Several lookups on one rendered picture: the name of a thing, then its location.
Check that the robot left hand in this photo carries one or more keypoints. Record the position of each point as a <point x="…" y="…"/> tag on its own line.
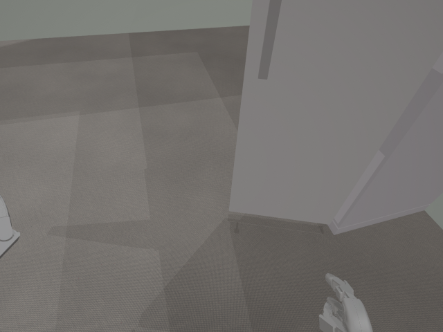
<point x="8" y="236"/>

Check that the handle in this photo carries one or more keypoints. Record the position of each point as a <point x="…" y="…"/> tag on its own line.
<point x="269" y="37"/>

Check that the robot right hand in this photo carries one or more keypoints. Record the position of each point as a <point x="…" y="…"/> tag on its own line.
<point x="351" y="315"/>

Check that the fridge door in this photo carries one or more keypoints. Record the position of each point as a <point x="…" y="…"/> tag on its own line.
<point x="342" y="72"/>

